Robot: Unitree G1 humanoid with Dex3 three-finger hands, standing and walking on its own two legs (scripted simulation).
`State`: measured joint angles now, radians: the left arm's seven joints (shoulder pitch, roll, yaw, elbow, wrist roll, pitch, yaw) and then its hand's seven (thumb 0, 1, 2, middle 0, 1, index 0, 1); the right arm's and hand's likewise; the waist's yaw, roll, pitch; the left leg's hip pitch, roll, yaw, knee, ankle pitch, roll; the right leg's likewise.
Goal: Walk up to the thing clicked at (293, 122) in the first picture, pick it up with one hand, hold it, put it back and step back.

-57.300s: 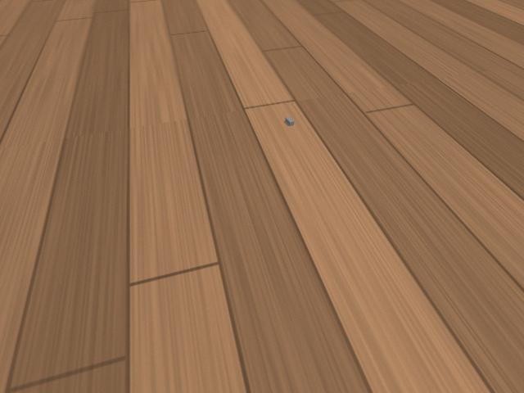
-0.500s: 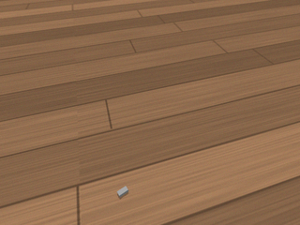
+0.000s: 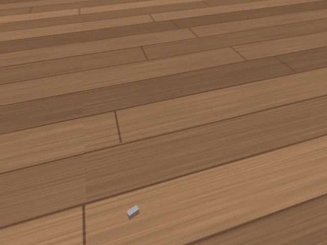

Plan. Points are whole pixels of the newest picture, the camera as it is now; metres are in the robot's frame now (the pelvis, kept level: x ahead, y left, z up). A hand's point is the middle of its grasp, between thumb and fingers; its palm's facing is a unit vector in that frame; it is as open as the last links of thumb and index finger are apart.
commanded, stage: stand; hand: left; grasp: from above
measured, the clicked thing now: (133, 211) +0.49 +0.23 -0.77
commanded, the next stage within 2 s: step back in 0.42 s
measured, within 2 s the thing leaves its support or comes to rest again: neither
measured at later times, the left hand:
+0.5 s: hand out of the picture +0.06 +0.25 -0.16, palm faces +0.02 -0.94 -0.35, open 7.4 cm
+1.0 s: hand out of the picture +0.00 +0.27 -0.16, palm faces +0.04 -0.90 -0.42, open 7.4 cm
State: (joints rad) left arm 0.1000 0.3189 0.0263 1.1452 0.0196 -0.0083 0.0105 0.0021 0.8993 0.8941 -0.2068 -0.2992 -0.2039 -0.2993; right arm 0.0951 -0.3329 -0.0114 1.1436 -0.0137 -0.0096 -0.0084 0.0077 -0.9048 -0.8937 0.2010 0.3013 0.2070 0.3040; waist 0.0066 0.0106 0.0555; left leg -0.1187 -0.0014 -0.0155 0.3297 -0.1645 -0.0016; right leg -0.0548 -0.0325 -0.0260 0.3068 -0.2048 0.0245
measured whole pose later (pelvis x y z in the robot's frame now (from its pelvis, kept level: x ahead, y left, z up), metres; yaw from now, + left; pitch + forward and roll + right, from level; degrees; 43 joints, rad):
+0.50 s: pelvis -0.02 +0.00 +0.00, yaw +0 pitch -2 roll +0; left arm 0.11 0.34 0.04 1.10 0.00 0.00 0.01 0.00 0.90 0.89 -0.21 -0.30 -0.21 -0.30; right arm 0.09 -0.35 -0.02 1.11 0.00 0.01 0.01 0.01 -0.90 -0.89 0.20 0.30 0.21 0.30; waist 0.00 0.01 0.09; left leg -0.19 0.00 -0.02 0.40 -0.17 0.00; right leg -0.13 -0.03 -0.03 0.38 -0.22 0.02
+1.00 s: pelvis -0.11 +0.00 -0.02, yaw +3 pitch +0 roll +0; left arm 0.08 0.34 0.06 0.87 0.04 0.02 0.03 0.00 0.90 0.89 -0.21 -0.30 -0.21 -0.30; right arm 0.12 -0.42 -0.05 0.96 0.00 0.07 0.00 0.01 -0.91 -0.89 0.20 0.30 0.21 0.30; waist 0.01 0.04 0.18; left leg -0.35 -0.07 -0.11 0.93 -0.50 -0.02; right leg -0.40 -0.06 -0.05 0.58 -0.18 0.00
